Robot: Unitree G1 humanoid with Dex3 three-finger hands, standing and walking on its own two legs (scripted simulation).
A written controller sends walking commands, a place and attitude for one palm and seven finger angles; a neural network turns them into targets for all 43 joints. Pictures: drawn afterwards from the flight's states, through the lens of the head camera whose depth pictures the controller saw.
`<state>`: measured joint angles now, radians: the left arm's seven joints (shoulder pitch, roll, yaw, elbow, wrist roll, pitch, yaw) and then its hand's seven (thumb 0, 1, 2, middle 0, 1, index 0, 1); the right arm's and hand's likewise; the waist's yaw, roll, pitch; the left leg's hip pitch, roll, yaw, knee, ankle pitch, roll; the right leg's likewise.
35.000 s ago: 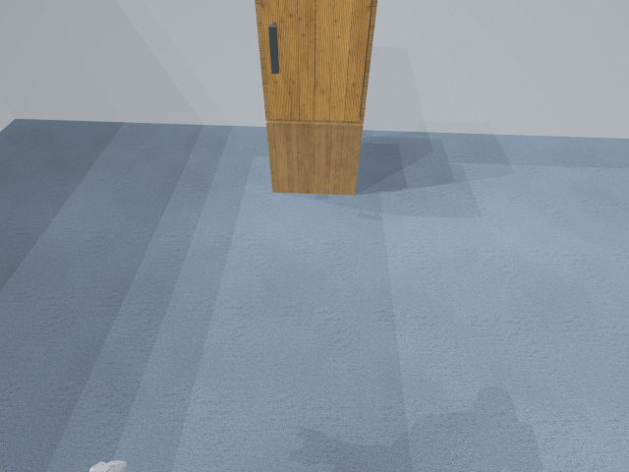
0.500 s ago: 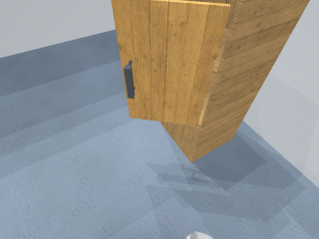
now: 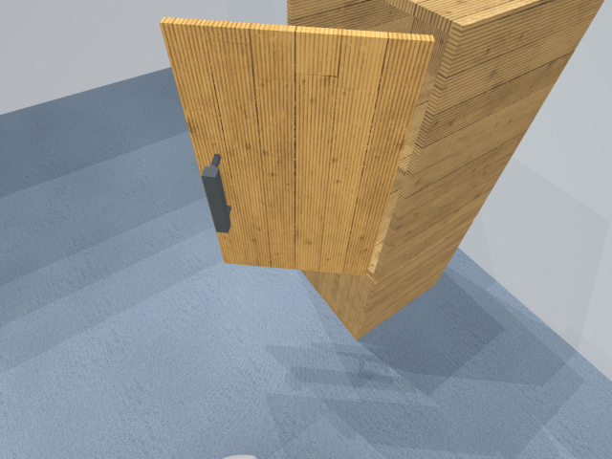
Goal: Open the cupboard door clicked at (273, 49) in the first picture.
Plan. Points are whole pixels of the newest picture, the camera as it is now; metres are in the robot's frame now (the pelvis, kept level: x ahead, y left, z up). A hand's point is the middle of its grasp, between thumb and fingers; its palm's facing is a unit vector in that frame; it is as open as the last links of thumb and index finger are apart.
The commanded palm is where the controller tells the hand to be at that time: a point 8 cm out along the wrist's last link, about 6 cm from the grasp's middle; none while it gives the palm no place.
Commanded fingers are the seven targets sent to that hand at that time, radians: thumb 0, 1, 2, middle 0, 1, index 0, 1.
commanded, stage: come to a stop and stand still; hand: left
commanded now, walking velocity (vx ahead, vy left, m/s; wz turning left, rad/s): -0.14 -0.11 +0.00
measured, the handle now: (220, 194) +0.57 +0.20 -0.05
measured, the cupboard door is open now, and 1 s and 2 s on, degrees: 50 50 50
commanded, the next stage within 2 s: look again from close up in 1.14 s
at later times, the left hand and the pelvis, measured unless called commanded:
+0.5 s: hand out of the picture +0.01 +0.17 -0.19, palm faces -0.04 -0.97 -0.22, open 7.4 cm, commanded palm none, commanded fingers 0.00 0.90 0.90 -0.20 -0.30 -0.20 -0.30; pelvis -0.03 -0.01 -0.02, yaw -2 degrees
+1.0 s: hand out of the picture +0.00 +0.15 -0.18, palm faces -0.01 -0.98 -0.19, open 7.4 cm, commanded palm none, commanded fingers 0.00 0.90 0.90 -0.20 -0.30 -0.20 -0.30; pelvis -0.01 -0.03 +0.00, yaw -2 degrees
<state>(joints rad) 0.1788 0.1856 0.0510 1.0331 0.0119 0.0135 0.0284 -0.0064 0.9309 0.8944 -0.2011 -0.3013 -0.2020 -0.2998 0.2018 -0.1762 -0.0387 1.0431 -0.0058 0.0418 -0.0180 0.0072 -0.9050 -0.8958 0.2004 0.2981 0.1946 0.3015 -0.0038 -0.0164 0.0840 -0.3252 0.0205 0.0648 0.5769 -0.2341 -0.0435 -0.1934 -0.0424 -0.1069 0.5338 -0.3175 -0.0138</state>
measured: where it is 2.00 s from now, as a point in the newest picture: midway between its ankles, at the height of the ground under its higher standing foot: outside the picture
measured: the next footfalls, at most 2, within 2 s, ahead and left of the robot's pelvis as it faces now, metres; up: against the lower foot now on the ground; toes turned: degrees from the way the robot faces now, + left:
left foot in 0.02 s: +0.09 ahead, +0.11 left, +0.00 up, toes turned +0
right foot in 0.36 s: -0.02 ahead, -0.14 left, +0.00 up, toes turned -3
